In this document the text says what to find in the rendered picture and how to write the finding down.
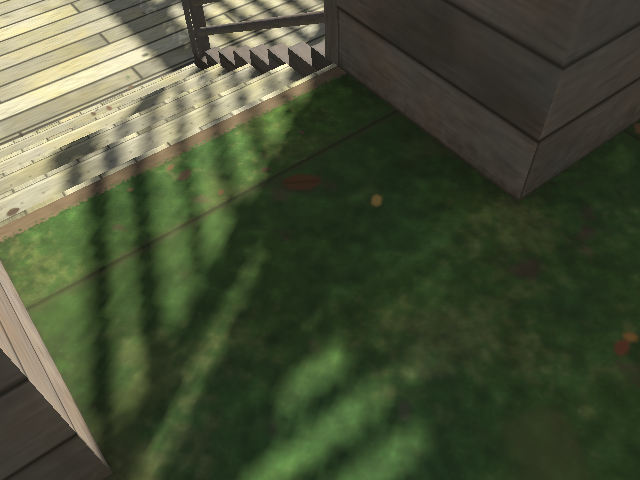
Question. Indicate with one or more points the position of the stairs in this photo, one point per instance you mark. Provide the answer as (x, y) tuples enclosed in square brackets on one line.
[(134, 147)]

